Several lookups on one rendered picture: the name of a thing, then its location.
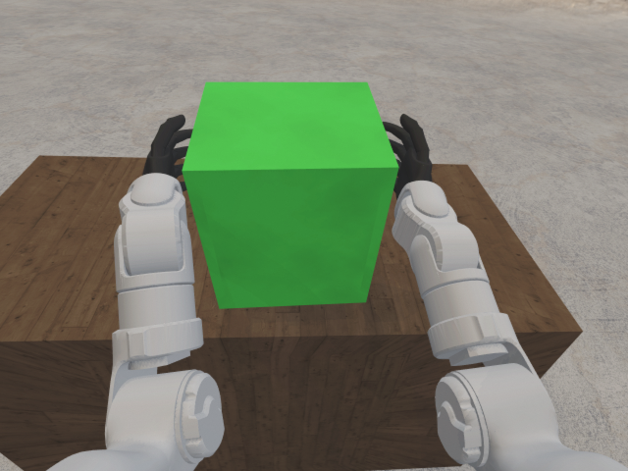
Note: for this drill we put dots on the pedestal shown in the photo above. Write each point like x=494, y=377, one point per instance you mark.
x=325, y=387

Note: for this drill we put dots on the robot right hand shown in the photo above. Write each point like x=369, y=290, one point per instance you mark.
x=415, y=164

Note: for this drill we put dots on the robot left forearm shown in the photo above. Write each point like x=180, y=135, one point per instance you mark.
x=154, y=279

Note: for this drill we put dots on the carton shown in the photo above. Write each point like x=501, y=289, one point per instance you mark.
x=290, y=184

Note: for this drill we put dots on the robot right forearm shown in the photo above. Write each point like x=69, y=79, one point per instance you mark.
x=466, y=326

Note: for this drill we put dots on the right robot upper arm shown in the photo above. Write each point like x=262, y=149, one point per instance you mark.
x=499, y=418

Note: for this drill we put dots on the left robot upper arm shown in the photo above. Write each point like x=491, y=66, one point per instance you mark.
x=161, y=422

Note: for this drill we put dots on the robot left hand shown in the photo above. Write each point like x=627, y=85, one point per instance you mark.
x=163, y=156

